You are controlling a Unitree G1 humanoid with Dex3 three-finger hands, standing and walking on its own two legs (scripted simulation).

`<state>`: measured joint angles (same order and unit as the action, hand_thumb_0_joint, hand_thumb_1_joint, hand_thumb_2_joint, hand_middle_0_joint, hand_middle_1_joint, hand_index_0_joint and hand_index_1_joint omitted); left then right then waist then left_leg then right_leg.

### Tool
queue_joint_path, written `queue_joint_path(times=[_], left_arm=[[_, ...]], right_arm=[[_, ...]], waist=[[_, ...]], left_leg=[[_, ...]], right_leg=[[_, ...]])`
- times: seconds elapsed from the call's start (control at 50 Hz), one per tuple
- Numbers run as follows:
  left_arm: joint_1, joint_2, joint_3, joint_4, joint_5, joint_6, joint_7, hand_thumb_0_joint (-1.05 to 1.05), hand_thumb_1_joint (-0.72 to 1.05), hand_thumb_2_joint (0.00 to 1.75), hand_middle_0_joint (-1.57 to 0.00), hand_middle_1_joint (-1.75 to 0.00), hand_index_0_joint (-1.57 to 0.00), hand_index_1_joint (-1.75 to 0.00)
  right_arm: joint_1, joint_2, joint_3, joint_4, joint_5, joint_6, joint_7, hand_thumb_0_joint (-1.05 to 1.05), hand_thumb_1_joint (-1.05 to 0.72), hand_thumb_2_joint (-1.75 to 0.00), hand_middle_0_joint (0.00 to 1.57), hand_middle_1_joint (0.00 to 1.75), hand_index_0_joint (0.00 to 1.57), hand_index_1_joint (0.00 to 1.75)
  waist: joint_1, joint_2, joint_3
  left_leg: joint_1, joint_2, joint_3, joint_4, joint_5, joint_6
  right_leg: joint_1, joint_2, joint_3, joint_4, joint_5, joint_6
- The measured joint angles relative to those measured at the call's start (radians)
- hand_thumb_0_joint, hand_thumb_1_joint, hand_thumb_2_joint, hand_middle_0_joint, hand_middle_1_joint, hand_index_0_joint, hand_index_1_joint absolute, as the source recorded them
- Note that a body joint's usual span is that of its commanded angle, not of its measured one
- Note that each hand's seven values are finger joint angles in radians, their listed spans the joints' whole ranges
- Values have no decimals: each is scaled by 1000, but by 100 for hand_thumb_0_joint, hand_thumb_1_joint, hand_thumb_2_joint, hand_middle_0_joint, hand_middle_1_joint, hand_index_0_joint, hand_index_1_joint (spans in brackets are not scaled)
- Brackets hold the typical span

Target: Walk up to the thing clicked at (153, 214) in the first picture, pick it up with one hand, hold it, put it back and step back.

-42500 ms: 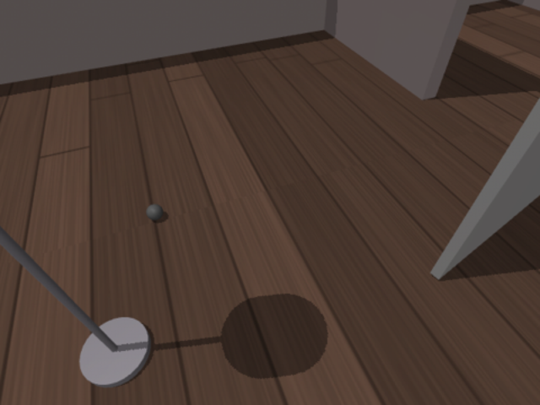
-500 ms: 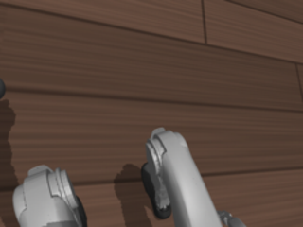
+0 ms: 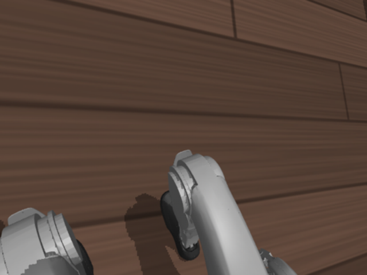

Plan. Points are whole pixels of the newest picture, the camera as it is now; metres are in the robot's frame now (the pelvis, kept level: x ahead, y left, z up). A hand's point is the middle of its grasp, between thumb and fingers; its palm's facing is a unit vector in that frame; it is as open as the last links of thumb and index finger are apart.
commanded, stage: rest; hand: left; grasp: from above
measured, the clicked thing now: out of the picture +0.52 +0.30 -0.23
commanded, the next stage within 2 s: open in 1.14 s
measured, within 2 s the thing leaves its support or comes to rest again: rests again in 1.44 s
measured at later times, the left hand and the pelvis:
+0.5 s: hand out of the picture +0.51 +0.30 -0.23, palm faces -0.45 -0.11 -0.89, open 10.4 cm; pelvis +0.00 +0.00 +0.00, yaw -2 degrees
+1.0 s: hand out of the picture +0.51 +0.30 -0.24, palm faces -0.45 -0.12 -0.89, open 10.4 cm; pelvis +0.00 +0.01 -0.01, yaw -3 degrees
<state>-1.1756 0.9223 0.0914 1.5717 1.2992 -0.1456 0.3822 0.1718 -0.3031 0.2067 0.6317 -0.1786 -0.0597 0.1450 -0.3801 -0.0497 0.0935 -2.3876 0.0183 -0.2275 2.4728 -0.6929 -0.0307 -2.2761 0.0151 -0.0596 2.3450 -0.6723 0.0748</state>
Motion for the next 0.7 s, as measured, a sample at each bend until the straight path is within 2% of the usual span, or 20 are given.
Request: queue_joint_path(times=[0.24, 0.7], left_arm=[[-4, 38, 8, 30, 5, -1, 36, 0, -4, 52, -66, -77, -62, -69], [-10, 101, 14, 68, 3, -1, 69, 0, -4, 50, -67, -76, -63, -68]], right_arm=[[-8, -10, 27, -12, -13, -29, 9, 0, -90, -90, 20, 30, 20, 29], [-24, -30, 70, -31, -34, -67, 27, 0, -91, -90, 20, 30, 20, 30]], waist=[[-19, -23, 28], [-41, -56, 67]], left_leg=[[6, 2, -17, 16, -12, 0], [8, 5, -42, 41, -14, 6]], right_leg=[[11, 6, -14, 2, -2, 1], [25, 17, -33, 1, 8, 3]])
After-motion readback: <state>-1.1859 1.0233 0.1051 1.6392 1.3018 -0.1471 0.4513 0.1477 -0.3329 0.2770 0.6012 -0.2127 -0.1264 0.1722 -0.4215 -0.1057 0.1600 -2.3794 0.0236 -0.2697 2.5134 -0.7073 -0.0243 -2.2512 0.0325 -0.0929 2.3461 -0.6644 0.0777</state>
